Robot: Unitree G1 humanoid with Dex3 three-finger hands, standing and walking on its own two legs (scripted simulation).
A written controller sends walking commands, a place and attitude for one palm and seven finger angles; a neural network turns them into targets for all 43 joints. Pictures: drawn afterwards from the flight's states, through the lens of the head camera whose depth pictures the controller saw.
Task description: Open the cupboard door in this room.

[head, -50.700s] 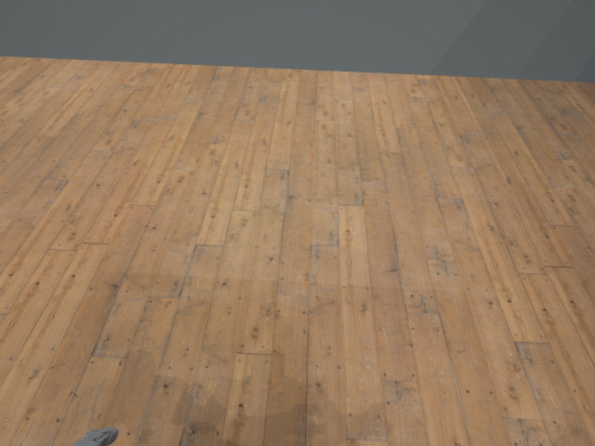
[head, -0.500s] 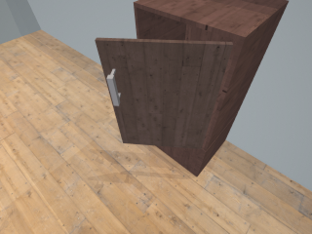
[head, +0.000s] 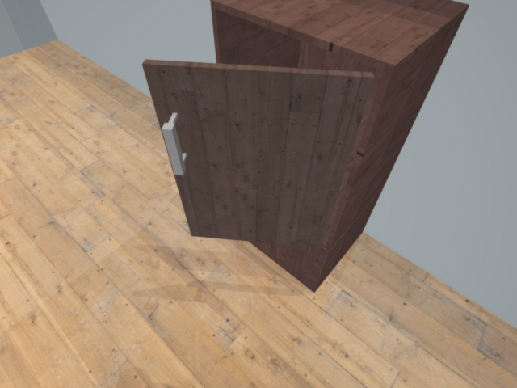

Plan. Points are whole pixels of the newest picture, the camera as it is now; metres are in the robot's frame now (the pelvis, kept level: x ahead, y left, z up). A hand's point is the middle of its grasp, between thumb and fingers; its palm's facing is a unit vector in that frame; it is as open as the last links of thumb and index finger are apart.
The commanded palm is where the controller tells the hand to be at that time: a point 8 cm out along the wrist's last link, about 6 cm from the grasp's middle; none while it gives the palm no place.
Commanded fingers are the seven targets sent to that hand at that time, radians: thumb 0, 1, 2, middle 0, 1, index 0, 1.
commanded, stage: come to a stop and stand still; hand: left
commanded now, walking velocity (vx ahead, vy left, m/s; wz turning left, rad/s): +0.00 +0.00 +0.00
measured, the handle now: (177, 144) +0.58 +0.22 +0.02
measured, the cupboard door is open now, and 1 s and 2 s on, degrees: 36 36 36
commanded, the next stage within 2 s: look again from close up in 0.96 s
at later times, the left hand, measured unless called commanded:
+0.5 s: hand out of the picture +0.02 +0.19 -0.17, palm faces +0.03 -0.97 -0.25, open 7.4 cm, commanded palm none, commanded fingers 0.00 0.90 0.90 -0.20 -0.30 -0.20 -0.30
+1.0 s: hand out of the picture -0.06 +0.18 -0.18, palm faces +0.05 -0.98 -0.18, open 7.4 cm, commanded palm none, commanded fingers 0.00 0.90 0.90 -0.20 -0.30 -0.20 -0.30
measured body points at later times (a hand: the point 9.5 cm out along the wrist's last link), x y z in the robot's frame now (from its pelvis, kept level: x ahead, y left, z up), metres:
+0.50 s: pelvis -0.02 +0.00 -0.01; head -0.01 -0.01 +0.44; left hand +0.02 +0.24 -0.15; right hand +0.05 -0.25 -0.16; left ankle -0.03 +0.11 -0.74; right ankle -0.02 -0.12 -0.74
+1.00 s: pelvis -0.04 +0.01 +0.00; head -0.04 +0.01 +0.45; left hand -0.06 +0.23 -0.16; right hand -0.05 -0.22 -0.16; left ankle -0.03 +0.11 -0.74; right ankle -0.02 -0.12 -0.74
